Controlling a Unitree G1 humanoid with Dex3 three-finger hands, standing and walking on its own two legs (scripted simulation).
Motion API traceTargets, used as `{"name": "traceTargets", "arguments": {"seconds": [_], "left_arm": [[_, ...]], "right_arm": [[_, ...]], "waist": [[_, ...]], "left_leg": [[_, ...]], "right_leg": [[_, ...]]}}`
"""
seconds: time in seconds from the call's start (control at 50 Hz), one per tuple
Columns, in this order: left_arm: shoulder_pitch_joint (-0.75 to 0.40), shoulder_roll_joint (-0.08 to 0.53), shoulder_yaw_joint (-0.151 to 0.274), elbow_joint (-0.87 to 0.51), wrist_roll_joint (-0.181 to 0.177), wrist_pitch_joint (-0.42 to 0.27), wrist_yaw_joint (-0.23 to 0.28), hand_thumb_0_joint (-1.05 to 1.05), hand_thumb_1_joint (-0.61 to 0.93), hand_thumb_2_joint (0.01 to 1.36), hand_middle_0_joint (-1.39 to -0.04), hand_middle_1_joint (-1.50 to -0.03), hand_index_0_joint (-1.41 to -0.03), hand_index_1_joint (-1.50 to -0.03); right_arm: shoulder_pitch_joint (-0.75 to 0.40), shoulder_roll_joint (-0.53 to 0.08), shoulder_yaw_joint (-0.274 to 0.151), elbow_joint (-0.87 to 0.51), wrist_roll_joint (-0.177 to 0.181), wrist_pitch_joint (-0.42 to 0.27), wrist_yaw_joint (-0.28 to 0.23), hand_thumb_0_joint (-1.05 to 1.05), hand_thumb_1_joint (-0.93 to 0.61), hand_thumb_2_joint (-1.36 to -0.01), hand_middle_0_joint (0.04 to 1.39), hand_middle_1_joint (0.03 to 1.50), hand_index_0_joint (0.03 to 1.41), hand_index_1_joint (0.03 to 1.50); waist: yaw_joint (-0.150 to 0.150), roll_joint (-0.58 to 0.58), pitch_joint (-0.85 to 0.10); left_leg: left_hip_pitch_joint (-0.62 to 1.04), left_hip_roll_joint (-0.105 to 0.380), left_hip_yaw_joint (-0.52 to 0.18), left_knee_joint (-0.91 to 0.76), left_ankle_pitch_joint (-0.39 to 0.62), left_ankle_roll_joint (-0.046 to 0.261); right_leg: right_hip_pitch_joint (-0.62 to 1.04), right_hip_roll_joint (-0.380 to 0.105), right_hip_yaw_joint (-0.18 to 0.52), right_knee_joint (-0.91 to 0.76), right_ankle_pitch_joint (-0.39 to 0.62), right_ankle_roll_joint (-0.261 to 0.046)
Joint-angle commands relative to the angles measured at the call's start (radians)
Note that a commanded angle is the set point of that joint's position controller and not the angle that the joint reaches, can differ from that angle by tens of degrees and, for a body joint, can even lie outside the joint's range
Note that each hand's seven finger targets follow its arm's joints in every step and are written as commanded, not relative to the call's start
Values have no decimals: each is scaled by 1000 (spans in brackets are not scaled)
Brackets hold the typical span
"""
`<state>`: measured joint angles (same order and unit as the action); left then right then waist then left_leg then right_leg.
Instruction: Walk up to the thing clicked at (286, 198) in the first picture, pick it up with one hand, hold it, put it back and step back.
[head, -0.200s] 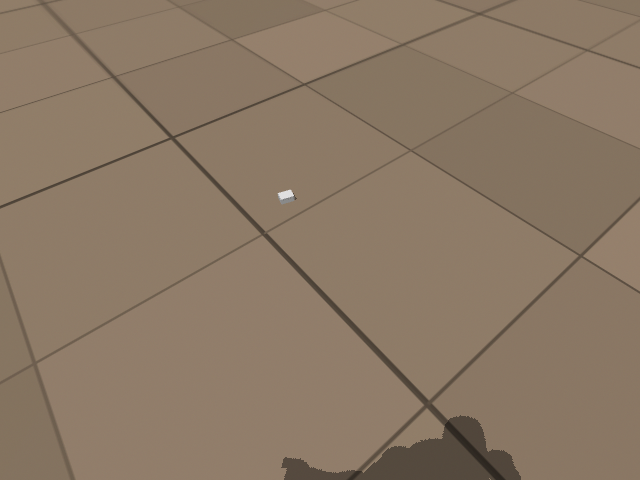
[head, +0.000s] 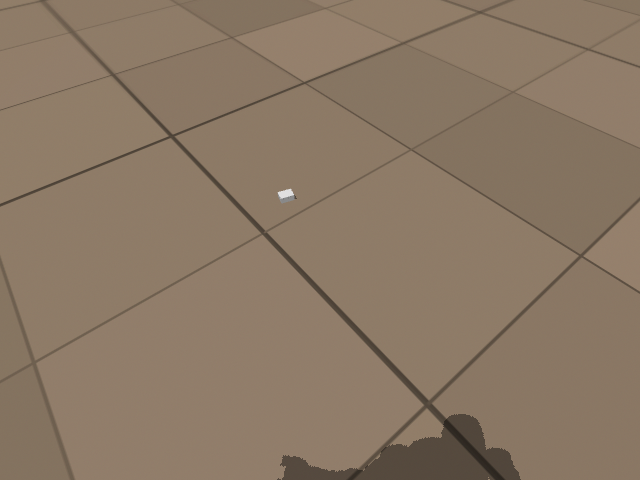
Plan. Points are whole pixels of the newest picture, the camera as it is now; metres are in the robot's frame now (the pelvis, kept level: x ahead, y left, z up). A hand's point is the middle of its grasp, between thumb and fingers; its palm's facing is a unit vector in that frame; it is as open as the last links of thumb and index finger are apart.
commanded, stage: stand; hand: left
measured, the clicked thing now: (286, 196) +1.39 +0.23 -0.77
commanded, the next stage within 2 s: walk up in 0.92 s
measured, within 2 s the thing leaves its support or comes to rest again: neither
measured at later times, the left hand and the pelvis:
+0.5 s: hand out of the picture +0.08 +0.25 -0.15, palm faces -0.02 -0.94 -0.34, open 7.3 cm; pelvis +0.01 +0.00 +0.00, yaw +0 degrees
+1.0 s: hand out of the picture +0.09 +0.26 -0.15, palm faces +0.04 -0.95 -0.32, open 7.3 cm; pelvis +0.02 +0.00 +0.00, yaw +3 degrees
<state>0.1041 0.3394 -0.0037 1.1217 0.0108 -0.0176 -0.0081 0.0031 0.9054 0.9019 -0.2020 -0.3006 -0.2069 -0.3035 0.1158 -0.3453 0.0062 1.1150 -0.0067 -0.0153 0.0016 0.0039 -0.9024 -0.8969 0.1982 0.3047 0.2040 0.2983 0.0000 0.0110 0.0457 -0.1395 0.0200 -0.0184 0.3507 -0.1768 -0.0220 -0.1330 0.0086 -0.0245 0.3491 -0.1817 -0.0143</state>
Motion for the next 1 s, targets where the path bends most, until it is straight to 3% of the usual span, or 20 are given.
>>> {"name": "traceTargets", "arguments": {"seconds": [0.0,0.2,0.52,0.88,0.9,0.92,0.94,0.96,0.98], "left_arm": [[-44,216,41,-59,-1,-18,15,0,900,900,-200,-300,-200,-300],[-33,211,40,-58,-2,-19,16,0,900,900,-200,-300,-200,-300],[-30,217,42,-52,0,-18,18,0,900,900,-200,-300,-200,-300],[-23,216,41,-54,0,-17,18,0,900,900,-200,-300,-200,-300],[6,327,135,-124,28,-26,-22,0,900,900,-200,-300,-200,-300],[23,322,142,-122,40,-24,-34,0,900,900,-200,-300,-200,-300],[62,318,150,-138,42,-26,-42,0,900,900,-200,-300,-200,-300],[137,333,164,-132,42,-24,-44,0,900,900,-200,-300,-200,-300],[143,357,176,-153,45,-29,-43,0,900,900,-200,-300,-200,-300]], "right_arm": [[-40,-206,-36,-56,-4,-19,-10,0,-900,-900,200,300,200,300],[-50,-217,-41,-55,-1,-16,-13,0,-900,-900,200,300,200,300],[-45,-209,-36,-53,-2,-13,-10,0,-900,-900,200,300,200,300],[-37,-213,-37,-53,-2,-14,-13,0,-900,-900,200,300,200,300],[66,-310,-109,-101,-8,-30,9,0,-900,-900,200,300,200,300],[24,-315,-115,-113,-20,-32,20,0,-900,-900,200,300,200,300],[-46,-295,-114,-154,-23,-35,26,0,-900,-900,200,300,200,300],[-124,-249,-111,-207,-29,-36,31,0,-900,-900,200,300,200,300],[-148,-221,-107,-232,-37,-42,31,0,-900,-900,200,300,200,300]], "waist": [[4,-9,-71],[5,-9,-90],[3,-12,-52],[2,-15,-79],[27,-69,-156],[53,-51,-66],[93,-67,-4],[149,-160,48],[174,-257,81]], "left_leg": [[4,110,-86,-62,99,46],[36,108,-81,-49,141,46],[24,105,-87,-71,75,44],[40,106,-83,-63,151,41],[-68,64,-134,8,-352,122],[-244,64,-139,26,-452,117],[-376,36,-87,96,-402,97],[-562,-30,41,252,-294,52],[-651,14,69,456,-278,47]], "right_leg": [[34,-134,110,-62,105,-14],[41,-139,108,-66,156,-12],[12,-135,106,-88,74,-8],[38,-140,99,-72,154,-11],[142,-91,33,31,-396,-36],[138,-111,74,40,-524,-58],[152,-163,135,-11,-581,-94],[246,-263,244,-160,-656,-154],[231,-430,399,-265,-601,-227]]}}
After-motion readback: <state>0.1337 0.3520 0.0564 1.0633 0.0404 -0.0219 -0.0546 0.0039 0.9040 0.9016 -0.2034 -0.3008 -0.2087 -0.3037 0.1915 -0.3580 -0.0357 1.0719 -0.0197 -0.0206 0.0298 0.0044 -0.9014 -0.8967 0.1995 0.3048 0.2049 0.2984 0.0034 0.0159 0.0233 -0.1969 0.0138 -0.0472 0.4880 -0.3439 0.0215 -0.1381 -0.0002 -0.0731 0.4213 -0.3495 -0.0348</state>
